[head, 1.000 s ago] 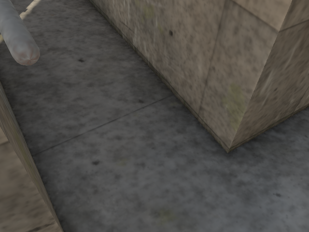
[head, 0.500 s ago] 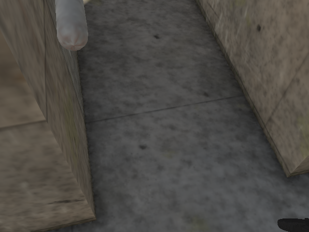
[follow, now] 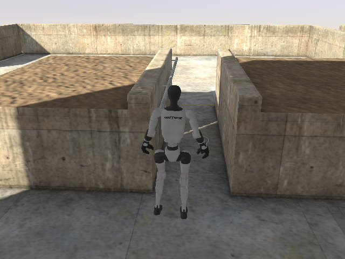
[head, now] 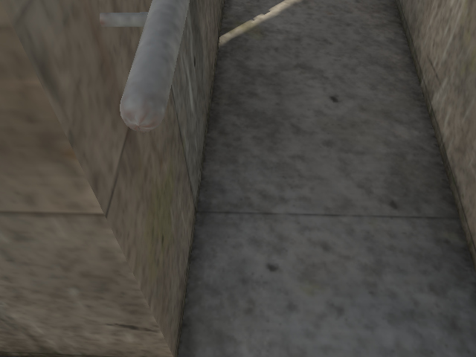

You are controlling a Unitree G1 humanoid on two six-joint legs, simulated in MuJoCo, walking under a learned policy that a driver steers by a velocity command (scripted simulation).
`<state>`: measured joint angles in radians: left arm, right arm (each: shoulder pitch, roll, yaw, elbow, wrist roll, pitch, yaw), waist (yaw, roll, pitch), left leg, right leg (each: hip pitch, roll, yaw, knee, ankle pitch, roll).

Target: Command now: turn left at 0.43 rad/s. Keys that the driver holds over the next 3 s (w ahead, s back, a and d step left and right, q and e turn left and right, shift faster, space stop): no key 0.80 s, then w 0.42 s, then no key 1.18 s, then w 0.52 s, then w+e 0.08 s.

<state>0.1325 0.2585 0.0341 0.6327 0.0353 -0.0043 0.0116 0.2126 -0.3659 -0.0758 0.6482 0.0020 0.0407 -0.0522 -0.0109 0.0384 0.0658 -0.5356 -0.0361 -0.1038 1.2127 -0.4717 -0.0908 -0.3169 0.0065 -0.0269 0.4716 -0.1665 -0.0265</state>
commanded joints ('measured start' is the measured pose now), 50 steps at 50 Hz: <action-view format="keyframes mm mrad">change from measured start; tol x8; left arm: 1 -76 115 28 -76 2 -20 11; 50 -23 110 37 117 -22 -14 22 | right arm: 1 24 -65 -22 -53 -1 -1 -4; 10 19 -17 21 20 -8 -35 27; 13 -17 -121 10 43 -45 -23 15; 15 -104 18 54 31 -47 -37 18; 50 -69 -33 47 398 -20 -60 27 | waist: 1 -18 -174 -126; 11 12 -180 -157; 12 18 -131 -170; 13 76 94 -160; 18 44 57 -40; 50 32 -48 -78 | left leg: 1 -23 31 6 -34 38 -25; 7 151 50 86 -474 -7 13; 11 372 43 88 -884 268 98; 12 468 116 -3 -884 335 131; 13 400 219 -132 -846 286 202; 16 206 165 -92 -910 35 165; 34 302 110 -37 -857 335 132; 50 345 69 -6 -873 365 126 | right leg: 1 147 -218 187 -173 236 -203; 10 174 -242 188 -113 171 -195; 12 48 -204 159 -85 53 -76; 13 16 -93 18 -32 -104 11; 16 168 -76 19 -66 -1 48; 50 210 -116 10 -111 141 44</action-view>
